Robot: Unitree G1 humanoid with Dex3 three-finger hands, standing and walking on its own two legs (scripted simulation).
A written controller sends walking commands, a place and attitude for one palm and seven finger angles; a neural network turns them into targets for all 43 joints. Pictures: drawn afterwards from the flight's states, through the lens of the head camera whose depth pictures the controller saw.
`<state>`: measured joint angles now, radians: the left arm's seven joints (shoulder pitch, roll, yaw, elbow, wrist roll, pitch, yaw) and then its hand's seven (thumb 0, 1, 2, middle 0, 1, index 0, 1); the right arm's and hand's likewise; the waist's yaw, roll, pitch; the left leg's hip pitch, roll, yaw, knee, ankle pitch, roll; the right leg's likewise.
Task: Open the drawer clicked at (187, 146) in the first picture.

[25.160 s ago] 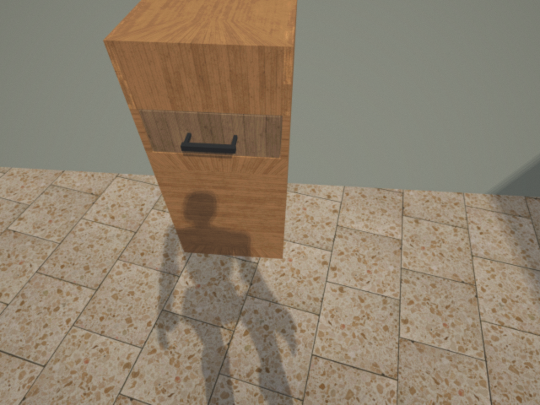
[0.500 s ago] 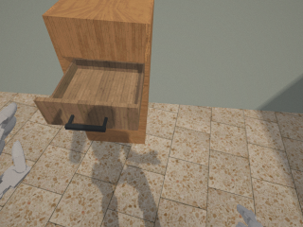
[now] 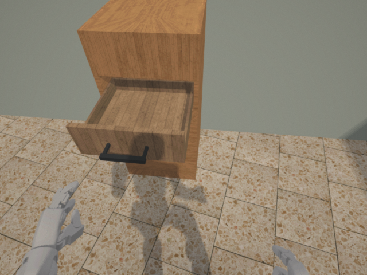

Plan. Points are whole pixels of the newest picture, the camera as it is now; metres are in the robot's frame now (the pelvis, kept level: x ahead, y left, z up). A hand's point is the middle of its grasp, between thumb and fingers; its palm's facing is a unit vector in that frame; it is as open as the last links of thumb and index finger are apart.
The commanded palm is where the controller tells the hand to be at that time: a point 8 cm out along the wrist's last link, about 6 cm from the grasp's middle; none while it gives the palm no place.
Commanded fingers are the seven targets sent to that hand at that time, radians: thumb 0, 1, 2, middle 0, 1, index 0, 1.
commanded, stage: let the arm hang, fingers relaxed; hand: left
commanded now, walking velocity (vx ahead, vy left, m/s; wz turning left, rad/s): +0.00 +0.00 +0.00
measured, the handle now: (124, 153) +0.49 +0.24 -0.10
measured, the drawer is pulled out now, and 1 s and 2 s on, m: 0.29 0.29 0.29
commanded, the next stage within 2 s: look to check the result in 0.98 s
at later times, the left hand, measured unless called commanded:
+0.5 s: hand out of the picture -0.04 +0.19 -0.16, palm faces +0.02 -0.97 -0.22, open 7.3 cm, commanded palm none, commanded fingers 0.00 0.90 0.90 -0.20 -0.30 -0.20 -0.30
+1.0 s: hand out of the picture -0.01 +0.16 -0.16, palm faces +0.04 -0.99 -0.17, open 7.4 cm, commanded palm none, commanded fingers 0.00 0.90 0.90 -0.20 -0.30 -0.20 -0.30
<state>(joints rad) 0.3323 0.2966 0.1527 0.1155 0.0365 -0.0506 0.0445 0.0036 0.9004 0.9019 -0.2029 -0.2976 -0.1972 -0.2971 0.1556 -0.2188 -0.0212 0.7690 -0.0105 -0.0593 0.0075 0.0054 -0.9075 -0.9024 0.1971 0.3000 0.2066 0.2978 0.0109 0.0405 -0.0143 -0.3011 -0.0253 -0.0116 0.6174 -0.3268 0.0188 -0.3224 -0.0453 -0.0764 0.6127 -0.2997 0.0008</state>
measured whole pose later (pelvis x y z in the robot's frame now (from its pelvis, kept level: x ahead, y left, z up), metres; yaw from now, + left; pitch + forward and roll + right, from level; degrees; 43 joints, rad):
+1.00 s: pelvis +0.00 +0.00 +0.01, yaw -1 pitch -2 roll +0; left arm 0.29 0.11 0.03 1.14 0.01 0.00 0.03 0.01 0.92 0.90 -0.20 -0.30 -0.20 -0.30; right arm 0.33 -0.09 -0.01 1.12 -0.01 0.00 -0.05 0.00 -0.91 -0.90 0.19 0.30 0.20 0.30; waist 0.00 0.01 0.07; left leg -0.16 -0.01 0.00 0.45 -0.25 0.02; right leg -0.19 -0.02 -0.06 0.44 -0.21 0.00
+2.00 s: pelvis +0.01 -0.02 +0.02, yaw -1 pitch -2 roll +0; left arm 0.28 0.11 0.03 1.15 0.01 0.00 0.04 0.00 0.91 0.90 -0.20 -0.30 -0.20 -0.30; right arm 0.31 -0.10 -0.01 1.13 -0.01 0.00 -0.05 0.00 -0.91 -0.90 0.19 0.30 0.20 0.30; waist 0.00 0.01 0.07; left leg -0.13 0.01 -0.01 0.42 -0.25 -0.01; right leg -0.16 0.00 -0.08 0.41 -0.22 -0.02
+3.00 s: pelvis +0.01 -0.06 +0.01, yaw +20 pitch +0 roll +2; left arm 0.17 0.19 0.07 0.91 0.03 0.00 0.04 0.00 0.91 0.90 -0.20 -0.30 -0.20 -0.30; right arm 0.21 -0.25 -0.10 0.96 -0.02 0.07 -0.01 0.00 -0.91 -0.90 0.19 0.30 0.20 0.30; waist -0.03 0.03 0.12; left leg -0.49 -0.03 -0.06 1.04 -0.46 -0.03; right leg -0.19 -0.03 -0.04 0.54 -0.35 -0.04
